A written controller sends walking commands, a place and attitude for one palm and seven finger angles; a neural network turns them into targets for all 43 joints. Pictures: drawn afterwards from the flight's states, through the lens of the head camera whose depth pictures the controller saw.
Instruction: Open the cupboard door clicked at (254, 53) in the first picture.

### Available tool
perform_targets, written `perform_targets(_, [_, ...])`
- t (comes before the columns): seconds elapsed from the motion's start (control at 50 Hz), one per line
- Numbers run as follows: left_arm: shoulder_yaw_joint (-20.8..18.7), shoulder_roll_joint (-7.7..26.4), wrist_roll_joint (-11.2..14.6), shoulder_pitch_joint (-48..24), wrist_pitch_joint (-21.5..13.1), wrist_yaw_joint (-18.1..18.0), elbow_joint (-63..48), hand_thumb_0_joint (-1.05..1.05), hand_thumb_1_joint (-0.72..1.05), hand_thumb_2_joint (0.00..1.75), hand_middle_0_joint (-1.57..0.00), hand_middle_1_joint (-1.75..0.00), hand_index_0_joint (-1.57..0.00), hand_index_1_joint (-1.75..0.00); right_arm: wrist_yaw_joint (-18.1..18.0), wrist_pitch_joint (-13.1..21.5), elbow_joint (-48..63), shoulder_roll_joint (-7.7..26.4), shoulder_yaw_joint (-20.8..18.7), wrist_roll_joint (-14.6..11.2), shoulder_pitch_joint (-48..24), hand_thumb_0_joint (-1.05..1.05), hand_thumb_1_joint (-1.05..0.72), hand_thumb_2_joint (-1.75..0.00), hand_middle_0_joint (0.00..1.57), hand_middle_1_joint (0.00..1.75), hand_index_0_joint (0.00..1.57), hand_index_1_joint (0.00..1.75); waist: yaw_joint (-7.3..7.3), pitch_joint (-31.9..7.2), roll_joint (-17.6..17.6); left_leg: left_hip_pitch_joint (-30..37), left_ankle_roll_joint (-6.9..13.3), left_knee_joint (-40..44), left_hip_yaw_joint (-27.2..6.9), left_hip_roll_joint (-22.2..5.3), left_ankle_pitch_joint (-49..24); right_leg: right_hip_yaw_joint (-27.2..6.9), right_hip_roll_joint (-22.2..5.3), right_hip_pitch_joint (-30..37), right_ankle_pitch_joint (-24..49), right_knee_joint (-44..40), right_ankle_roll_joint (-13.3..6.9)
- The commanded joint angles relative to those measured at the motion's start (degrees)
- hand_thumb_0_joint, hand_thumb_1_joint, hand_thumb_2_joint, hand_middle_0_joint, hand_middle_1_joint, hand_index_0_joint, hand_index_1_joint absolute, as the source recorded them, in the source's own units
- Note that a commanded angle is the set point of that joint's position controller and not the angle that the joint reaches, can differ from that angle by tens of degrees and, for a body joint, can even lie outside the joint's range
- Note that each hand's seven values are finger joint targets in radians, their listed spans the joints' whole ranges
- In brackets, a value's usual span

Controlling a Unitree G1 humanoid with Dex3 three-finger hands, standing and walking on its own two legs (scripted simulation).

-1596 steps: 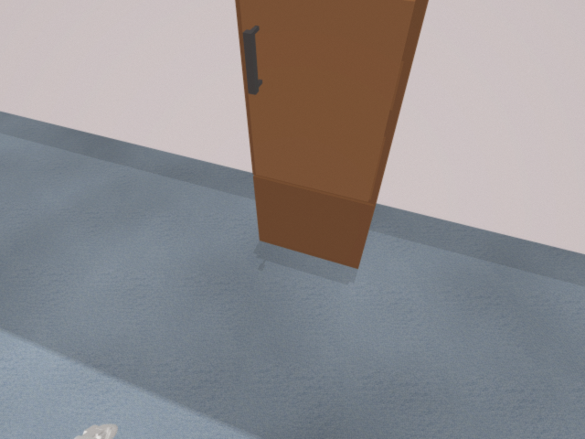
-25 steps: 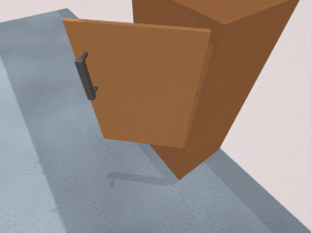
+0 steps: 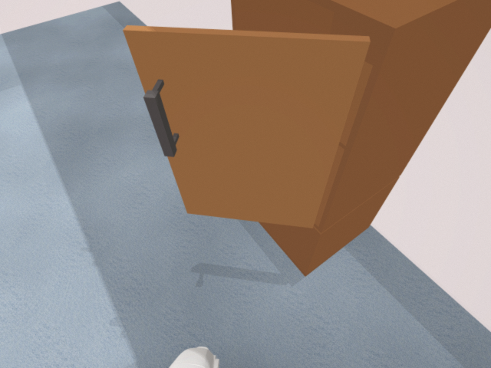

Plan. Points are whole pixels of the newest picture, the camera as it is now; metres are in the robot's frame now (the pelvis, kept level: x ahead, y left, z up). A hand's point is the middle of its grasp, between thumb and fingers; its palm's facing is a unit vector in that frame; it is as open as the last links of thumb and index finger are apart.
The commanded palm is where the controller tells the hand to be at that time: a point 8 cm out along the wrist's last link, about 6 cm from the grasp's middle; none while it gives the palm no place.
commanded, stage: come to a stop and stand still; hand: left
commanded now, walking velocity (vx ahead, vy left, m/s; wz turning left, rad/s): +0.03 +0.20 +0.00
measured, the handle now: (165, 119) +0.55 +0.22 +0.07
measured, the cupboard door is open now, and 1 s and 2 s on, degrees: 46 46 46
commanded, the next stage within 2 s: look again from close up in 0.96 s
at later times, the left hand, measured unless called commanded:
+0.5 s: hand out of the picture +0.06 +0.22 -0.17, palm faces +0.00 -0.97 -0.24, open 7.4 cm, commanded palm none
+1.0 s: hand out of the picture +0.04 +0.21 -0.17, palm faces -0.01 -0.97 -0.23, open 7.4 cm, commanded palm none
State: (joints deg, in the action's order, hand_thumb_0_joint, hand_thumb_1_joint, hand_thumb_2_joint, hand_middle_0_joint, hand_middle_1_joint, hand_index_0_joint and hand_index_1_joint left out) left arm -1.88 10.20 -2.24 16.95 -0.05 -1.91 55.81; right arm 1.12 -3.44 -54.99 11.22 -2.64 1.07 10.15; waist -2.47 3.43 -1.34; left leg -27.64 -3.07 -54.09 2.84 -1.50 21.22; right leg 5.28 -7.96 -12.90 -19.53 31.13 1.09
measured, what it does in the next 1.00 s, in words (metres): steps on the spot: left foot, then right foot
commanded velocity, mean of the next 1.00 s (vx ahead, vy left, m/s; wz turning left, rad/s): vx -0.01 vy -0.06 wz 0.00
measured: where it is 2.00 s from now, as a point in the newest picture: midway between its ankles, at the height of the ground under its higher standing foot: outside the picture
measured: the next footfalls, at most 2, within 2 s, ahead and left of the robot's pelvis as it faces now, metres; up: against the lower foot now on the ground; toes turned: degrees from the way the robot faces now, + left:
left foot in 0.12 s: +0.04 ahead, +0.16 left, +0.00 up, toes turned +4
right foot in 0.44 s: +0.04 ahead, -0.04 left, +0.00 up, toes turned -2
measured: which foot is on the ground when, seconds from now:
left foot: up 0.00-0.10, down 0.12-1.00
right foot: down 0.00-0.12, up 0.14-0.42, down 0.44-1.00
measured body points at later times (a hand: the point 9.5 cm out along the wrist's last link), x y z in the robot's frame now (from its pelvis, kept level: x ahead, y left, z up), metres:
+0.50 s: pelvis +0.00 +0.04 -0.01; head +0.02 +0.03 +0.44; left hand +0.06 +0.28 -0.15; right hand +0.04 -0.20 -0.17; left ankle +0.02 +0.18 -0.74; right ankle +0.00 -0.04 -0.74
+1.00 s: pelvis +0.02 +0.03 +0.00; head +0.04 +0.02 +0.45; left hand +0.04 +0.26 -0.15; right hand +0.02 -0.18 -0.17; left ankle +0.00 +0.15 -0.74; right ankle +0.00 -0.04 -0.74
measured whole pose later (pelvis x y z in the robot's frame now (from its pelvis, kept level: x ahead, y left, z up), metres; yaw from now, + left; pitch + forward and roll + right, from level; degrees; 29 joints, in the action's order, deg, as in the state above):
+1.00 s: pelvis +0.02 +0.03 +0.00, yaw +0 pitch +0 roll +1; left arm 0.9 9.8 -0.8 15.8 -1.2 -1.7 61.6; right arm -1.3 1.2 -63.4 8.4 1.0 1.1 17.2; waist 0.4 1.1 0.7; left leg -10.2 -0.4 -25.4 4.5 -1.3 15.2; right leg 3.8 2.0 -10.5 -16.3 26.6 -3.8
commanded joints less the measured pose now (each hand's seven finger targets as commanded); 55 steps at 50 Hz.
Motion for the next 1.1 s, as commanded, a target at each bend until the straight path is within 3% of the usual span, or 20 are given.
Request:
perform_targets(0.0, [-4.7, 15.8, -0.1, 1.4, -0.5, -0.6, -3.0, 0.00, 0.90, 0.90, -0.20, -0.30, -0.20, -0.30, 0.4, 1.9, 5.1, 2.7, -0.5, -0.7, -1.5, 0.00, -0.90, -0.90, 0.20, 0.30, 0.20, 0.30, -0.73, -3.8, -11.4, 5.0, 0.2, 13.1, 3.7, 1.7, -1.6, -8.0, -11.2, 1.5, 29.0, -6.4, -8.5])
perform_targets(0.04, [-4.7, 15.5, 0.1, 0.4, 0.1, -0.4, -2.8, 0.00, 0.90, 0.90, -0.20, -0.30, -0.20, -0.30, 0.0, 2.6, 4.1, 3.1, -0.6, -0.7, 2.4, 0.00, -0.90, -0.90, 0.20, 0.30, 0.20, 0.30, 1.24, -5.3, -11.4, 13.6, 0.5, 23.1, 6.3, 2.9, -7.3, -6.3, -8.9, -1.6, 25.7, -2.1, -6.2])
perform_targets(0.06, [-4.1, 13.4, 0.0, 0.4, 0.5, -0.4, -3.0, 0.00, 0.90, 0.90, -0.20, -0.30, -0.20, -0.30, -0.3, 3.2, 2.7, 3.9, -0.8, -0.5, 5.9, 0.00, -0.90, -0.90, 0.20, 0.30, 0.20, 0.30, 2.72, -6.7, -7.8, 20.6, 0.9, 29.1, 5.5, 1.5, -12.8, -4.1, -5.6, -4.1, 20.4, 3.8, -4.3])
perform_targets(0.08, [-3.4, 9.6, 0.6, 2.0, 1.0, -0.2, -3.4, 0.00, 0.90, 0.90, -0.20, -0.30, -0.20, -0.30, -0.8, 3.7, 2.2, 8.7, -1.7, -0.1, 9.2, 0.00, -0.90, -0.90, 0.20, 0.30, 0.20, 0.30, 3.72, -10.8, 5.2, 28.9, 4.1, 30.0, -4.2, -7.9, -25.7, 0.0, -0.2, -10.5, 3.9, 12.9, -1.1])
perform_targets(0.1, [-2.3, 5.4, 0.9, 2.0, 1.5, -0.3, -4.4, 0.00, 0.90, 0.90, -0.20, -0.30, -0.20, -0.30, -1.2, 3.6, 2.1, 12.8, -2.3, 0.0, 11.5, 0.00, -0.90, -0.90, 0.20, 0.30, 0.20, 0.30, 4.63, -10.4, 15.9, 25.9, 11.1, 34.2, -18.2, -19.2, -37.2, -0.2, 4.6, -16.1, -18.8, 23.6, 0.9])
perform_targets(0.12, [-1.8, 5.3, 0.9, 1.0, 1.4, -0.5, -5.3, 0.00, 0.90, 0.90, -0.20, -0.30, -0.20, -0.30, -1.6, 3.4, 2.7, 12.6, -1.8, 0.3, 11.1, 0.00, -0.90, -0.90, 0.20, 0.30, 0.20, 0.30, 4.96, -7.6, 10.9, 19.4, 15.6, 35.2, -19.1, -21.5, -33.1, -3.9, 4.3, -15.6, -18.0, 29.8, -0.5])
perform_targets(0.16, [-1.9, 6.6, 1.1, 0.7, 0.8, -0.4, -2.8, 0.00, 0.90, 0.90, -0.20, -0.30, -0.20, -0.30, -2.7, 4.6, 1.9, 9.9, -0.8, 0.6, 4.7, 0.00, -0.90, -0.90, 0.20, 0.30, 0.20, 0.30, 2.68, -6.6, 16.6, 16.0, 15.0, 36.6, -17.8, -18.3, -28.3, -7.5, 3.4, -14.4, -12.6, 31.5, -1.4])
perform_targets(0.2, [-1.4, 5.5, 1.2, 1.1, 0.6, 0.6, -0.7, 0.00, 0.90, 0.90, -0.20, -0.30, -0.20, -0.30, -2.8, 4.9, 1.5, 7.3, 0.2, 0.8, 2.1, 0.00, -0.90, -0.90, 0.20, 0.30, 0.20, 0.30, 1.83, -4.8, 12.0, 15.2, 12.6, 35.8, -11.3, -14.3, -31.1, -5.8, 3.9, -11.6, -8.0, 25.7, -0.8])
perform_targets(0.28, [-0.9, 4.7, 1.3, -0.4, 1.6, 1.3, -0.6, 0.00, 0.90, 0.90, -0.20, -0.30, -0.20, -0.30, -3.4, 4.0, -0.5, 8.7, -0.6, 0.8, 4.8, 0.00, -0.90, -0.90, 0.20, 0.30, 0.20, 0.30, 3.45, -5.1, 10.2, 18.0, 12.8, 35.3, -10.5, -15.8, -32.4, -3.7, 5.4, -8.8, -8.3, 15.6, -0.4])
perform_targets(0.34, [-1.1, 4.1, 1.3, 0.8, 1.4, 1.3, -0.7, 0.00, 0.90, 0.90, -0.20, -0.30, -0.20, -0.30, -3.4, 3.6, -1.0, 9.1, -1.1, 0.8, 4.4, 0.00, -0.90, -0.90, 0.20, 0.30, 0.20, 0.30, 2.76, -5.1, 10.2, 15.6, 12.0, 34.8, -10.7, -15.3, -26.4, -3.0, 6.3, -4.0, -4.7, 7.4, -1.1])
perform_targets(0.38, [-1.3, 4.7, 1.1, 3.9, 0.7, 1.1, 0.1, 0.00, 0.90, 0.90, -0.20, -0.30, -0.20, -0.30, -3.2, 3.6, -1.1, 8.0, -0.9, 0.3, 3.9, 0.00, -0.90, -0.90, 0.20, 0.30, 0.20, 0.30, 0.94, -5.3, 6.0, 11.7, 9.1, 30.7, -8.1, -12.5, -22.3, -3.4, 6.2, 4.0, 5.7, -5.6, -1.2])
perform_targets(0.4, [-1.4, 6.6, 0.8, 4.0, 0.2, 0.9, 0.1, 0.00, 0.90, 0.90, -0.20, -0.30, -0.20, -0.30, -2.9, 3.6, -1.2, 5.7, -0.4, -0.1, 4.6, 0.00, -0.90, -0.90, 0.20, 0.30, 0.20, 0.30, 1.11, -4.9, 0.0, 7.8, 5.9, 26.7, -4.7, -8.2, -14.2, -8.5, 2.4, 7.2, 9.4, -10.9, -2.2])
perform_targets(0.42, [-0.6, 7.0, 0.3, 5.8, 0.3, -1.4, 0.6, 0.00, 0.90, 0.90, -0.20, -0.30, -0.20, -0.30, -2.8, 4.3, 2.1, 7.3, -0.8, -1.1, -0.4, 0.00, -0.90, -0.90, 0.20, 0.30, 0.20, 0.30, 0.14, -3.3, -1.5, 11.4, 2.4, 17.3, 1.7, -4.3, -6.8, -14.8, -2.4, 0.2, 26.7, -12.2, -2.5])
perform_targets(0.44, [-0.3, 10.2, 0.7, -0.5, -0.5, -0.8, -2.5, 0.00, 0.90, 0.90, -0.20, -0.30, -0.20, -0.30, -2.0, 3.2, 2.8, 2.9, 0.2, -0.5, 3.8, 0.00, -0.90, -0.90, 0.20, 0.30, 0.20, 0.30, 3.98, -6.6, -4.0, 10.1, 2.1, 13.0, 1.6, -1.2, 2.9, -16.2, -4.9, -2.3, 0.3, -15.8, -6.9])
perform_targets(0.46, [-0.6, 9.1, 0.7, -2.2, -1.2, -0.9, -3.8, 0.00, 0.90, 0.90, -0.20, -0.30, -0.20, -0.30, -1.3, 2.4, 2.7, 3.1, 0.2, 0.4, 3.9, 0.00, -0.90, -0.90, 0.20, 0.30, 0.20, 0.30, 3.14, -4.9, -5.5, 8.3, 2.8, 9.2, 0.4, -1.3, 2.1, -17.3, -4.2, -3.4, -3.7, -17.3, -8.6])
perform_targets(0.52, [-0.8, 7.6, 0.5, -3.2, -1.8, -1.2, -4.4, 0.00, 0.90, 0.90, -0.20, -0.30, -0.20, -0.30, -1.5, 2.9, 2.8, 2.6, 0.2, 0.2, 6.3, 0.00, -0.90, -0.90, 0.20, 0.30, 0.20, 0.30, 4.65, -0.5, -4.3, 7.7, 3.7, 10.5, -0.4, -1.8, 2.2, -14.7, -4.0, -5.6, 6.5, -14.7, -10.8])
perform_targets(0.58, [-0.3, 6.9, 1.2, -3.1, -2.0, -1.0, -3.6, 0.00, 0.90, 0.90, -0.20, -0.30, -0.20, -0.30, -1.7, 4.0, 0.7, 1.6, 1.1, 0.2, 10.7, 0.00, -0.90, -0.90, 0.20, 0.30, 0.20, 0.30, 5.16, -2.4, -1.0, 16.3, 4.0, 25.6, -1.0, -1.6, -5.9, -11.0, -0.9, -5.6, 7.1, -9.6, -7.8])
perform_targets(0.66, [0.3, 5.8, 1.5, -0.9, -1.6, -0.6, -1.7, 0.00, 0.90, 0.90, -0.20, -0.30, -0.20, -0.30, -2.2, 5.1, -0.7, 2.9, 1.9, 0.3, 8.1, 0.00, -0.90, -0.90, 0.20, 0.30, 0.20, 0.30, 2.11, 1.6, 7.0, 9.9, 6.2, 32.7, -6.8, -5.9, -9.7, -8.4, 3.8, -1.2, 5.6, -8.1, -4.2])
perform_targets(0.74, [0.9, 6.1, 1.7, -0.1, -1.9, -0.3, 0.2, 0.00, 0.90, 0.90, -0.20, -0.30, -0.20, -0.30, -2.4, 5.1, -2.4, 3.2, 2.3, 0.1, 9.5, 0.00, -0.90, -0.90, 0.20, 0.30, 0.20, 0.30, 2.65, -0.5, -0.5, 12.7, 5.2, 32.3, -4.2, -4.4, -7.8, -10.2, 2.4, 0.4, 5.1, -10.4, -4.7])
perform_targets(1.08, [1.2, 7.3, 1.5, 1.8, -2.6, -0.4, 5.0, 0.00, 0.90, 0.90, -0.20, -0.30, -0.20, -0.30, -3.0, 5.4, -7.5, 3.7, 2.6, -0.3, 7.4, 0.00, -0.90, -0.90, 0.20, 0.30, 0.20, 0.30, 2.44, -2.2, 1.0, 17.4, 4.7, 31.7, -2.8, -4.6, -15.1, -10.2, 1.0, 3.6, 21.7, -9.6, -4.3])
